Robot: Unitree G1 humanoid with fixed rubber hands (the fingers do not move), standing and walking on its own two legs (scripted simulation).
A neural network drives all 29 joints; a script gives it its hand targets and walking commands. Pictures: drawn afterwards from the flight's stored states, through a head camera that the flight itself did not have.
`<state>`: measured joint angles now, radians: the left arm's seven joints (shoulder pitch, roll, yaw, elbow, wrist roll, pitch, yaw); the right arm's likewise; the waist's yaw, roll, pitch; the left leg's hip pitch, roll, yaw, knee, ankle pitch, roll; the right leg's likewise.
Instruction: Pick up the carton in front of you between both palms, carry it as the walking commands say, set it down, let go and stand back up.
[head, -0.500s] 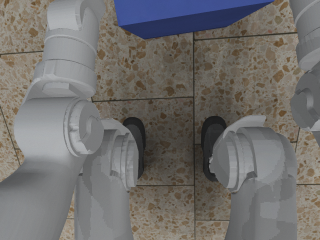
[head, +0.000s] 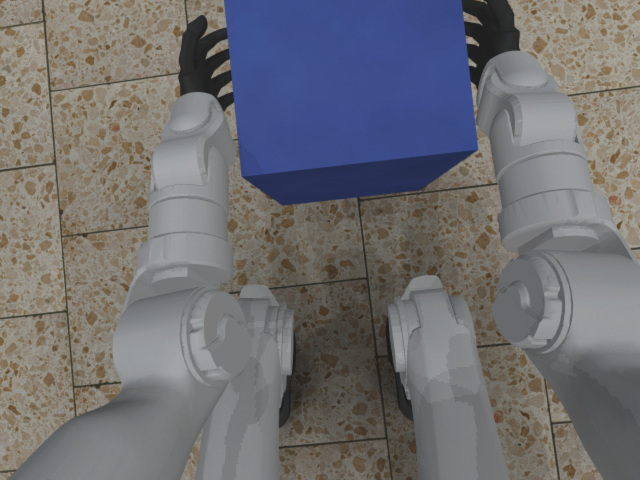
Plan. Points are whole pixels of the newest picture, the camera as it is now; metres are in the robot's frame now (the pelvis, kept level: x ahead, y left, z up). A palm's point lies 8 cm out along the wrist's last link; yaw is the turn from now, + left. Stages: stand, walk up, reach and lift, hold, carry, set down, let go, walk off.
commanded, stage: reach and lift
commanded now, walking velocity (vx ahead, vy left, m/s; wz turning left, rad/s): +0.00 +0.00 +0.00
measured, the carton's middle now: (344, 103) +0.54 -0.03 -0.14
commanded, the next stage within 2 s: none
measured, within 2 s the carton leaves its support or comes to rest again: neither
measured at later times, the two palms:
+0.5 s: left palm (120, 71) +0.49 +0.13 +0.07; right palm (562, 22) +0.50 -0.17 +0.06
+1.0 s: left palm out of the picture +0.44 +0.14 +0.23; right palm out of the picture +0.44 -0.16 +0.22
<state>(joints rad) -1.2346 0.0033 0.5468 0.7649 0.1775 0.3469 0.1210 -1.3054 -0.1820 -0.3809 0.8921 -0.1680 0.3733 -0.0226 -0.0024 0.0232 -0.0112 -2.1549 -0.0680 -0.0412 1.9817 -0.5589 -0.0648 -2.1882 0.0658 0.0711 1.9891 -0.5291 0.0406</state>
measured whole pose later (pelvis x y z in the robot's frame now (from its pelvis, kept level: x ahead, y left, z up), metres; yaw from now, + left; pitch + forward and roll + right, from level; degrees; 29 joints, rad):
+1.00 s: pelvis +0.06 +0.00 +0.25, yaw -1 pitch +27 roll +0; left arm -0.59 -0.15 0.44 0.53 0.24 0.38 0.03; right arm -0.61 0.10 -0.40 0.57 -0.26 0.40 0.01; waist 0.00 0.01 -0.20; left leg -1.16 -0.04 -0.07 1.12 -0.42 -0.03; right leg -1.18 0.03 0.06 1.11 -0.40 0.02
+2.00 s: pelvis +0.09 +0.00 +0.35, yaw -1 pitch -5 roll +0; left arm -0.34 -0.17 0.31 0.35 0.31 0.61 -0.03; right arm -0.33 0.17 -0.30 0.34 -0.32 0.63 0.03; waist 0.00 0.00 0.04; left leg -0.13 -0.01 -0.08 0.42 -0.21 -0.01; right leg -0.14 0.01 0.07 0.42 -0.19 0.01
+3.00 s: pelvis +0.09 +0.00 +0.35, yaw -1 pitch -8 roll +0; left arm -0.30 -0.16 0.25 0.23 0.28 0.75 -0.03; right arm -0.29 0.16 -0.24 0.23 -0.28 0.76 0.02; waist 0.00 0.00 0.05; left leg -0.04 -0.01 -0.08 0.37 -0.19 -0.01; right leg -0.05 0.01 0.07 0.37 -0.18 0.01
